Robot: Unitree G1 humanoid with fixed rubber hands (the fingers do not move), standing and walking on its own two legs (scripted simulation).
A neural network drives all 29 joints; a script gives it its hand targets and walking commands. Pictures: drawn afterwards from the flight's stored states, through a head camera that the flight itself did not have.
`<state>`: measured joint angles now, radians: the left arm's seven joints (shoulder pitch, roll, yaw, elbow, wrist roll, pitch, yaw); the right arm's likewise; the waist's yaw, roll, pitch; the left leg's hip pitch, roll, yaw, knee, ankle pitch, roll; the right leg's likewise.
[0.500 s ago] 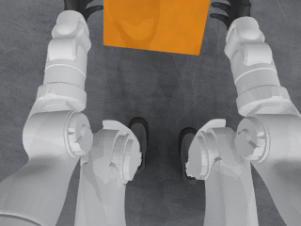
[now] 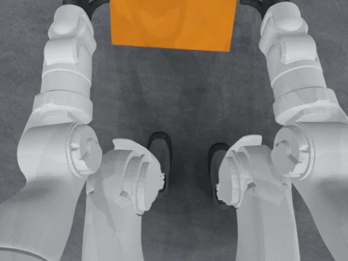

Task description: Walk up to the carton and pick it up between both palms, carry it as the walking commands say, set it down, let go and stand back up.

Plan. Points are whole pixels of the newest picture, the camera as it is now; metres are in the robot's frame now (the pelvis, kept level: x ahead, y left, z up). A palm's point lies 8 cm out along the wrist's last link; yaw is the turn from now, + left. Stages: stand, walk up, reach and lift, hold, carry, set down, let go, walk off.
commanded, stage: set down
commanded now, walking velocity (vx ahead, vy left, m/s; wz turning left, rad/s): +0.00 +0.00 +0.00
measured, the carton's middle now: (172, 12) +0.56 +0.04 -0.28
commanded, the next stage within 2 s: none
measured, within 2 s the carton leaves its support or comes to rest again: rests again in 0.58 s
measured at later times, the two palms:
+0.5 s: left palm (83, 12) +0.53 +0.19 -0.17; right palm (273, 7) +0.53 -0.14 -0.18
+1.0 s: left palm (87, 25) +0.52 +0.19 -0.19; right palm (285, 25) +0.51 -0.17 -0.20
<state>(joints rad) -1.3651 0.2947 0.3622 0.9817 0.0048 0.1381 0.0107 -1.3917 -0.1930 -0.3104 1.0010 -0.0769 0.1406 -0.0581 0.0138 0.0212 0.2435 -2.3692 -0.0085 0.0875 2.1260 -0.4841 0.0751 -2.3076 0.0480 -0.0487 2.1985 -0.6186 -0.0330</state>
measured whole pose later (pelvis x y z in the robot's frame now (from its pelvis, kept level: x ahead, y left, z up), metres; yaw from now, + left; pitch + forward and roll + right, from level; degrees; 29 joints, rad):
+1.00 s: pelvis +0.00 +0.00 -0.01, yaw +0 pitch +39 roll +0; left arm -1.36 0.36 0.17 1.19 -0.20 0.01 0.06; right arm -1.34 -0.29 -0.14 1.14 0.14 0.02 -0.11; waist 0.00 0.01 0.29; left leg -2.36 0.00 0.09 2.17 -0.49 0.08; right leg -2.30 0.05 -0.06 2.25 -0.63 -0.03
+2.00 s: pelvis +0.01 +0.01 +0.14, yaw -2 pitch +43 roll -3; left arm -1.14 0.39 0.17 0.91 -0.14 0.23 0.03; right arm -1.12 -0.33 -0.20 0.87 0.16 0.23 -0.05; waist 0.00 0.00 -0.04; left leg -2.00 -0.03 0.03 1.70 -0.45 0.07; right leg -1.93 0.06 -0.04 1.72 -0.54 -0.03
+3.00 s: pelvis +0.07 +0.01 +0.34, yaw -1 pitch +25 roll -2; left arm -0.30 0.30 0.11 0.61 -0.05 0.14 -0.04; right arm -0.32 -0.27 -0.12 0.62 0.06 0.12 0.05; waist 0.00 0.00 -0.09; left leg -1.04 -0.04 0.01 0.92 -0.32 0.06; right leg -0.98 0.07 0.01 0.91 -0.37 -0.02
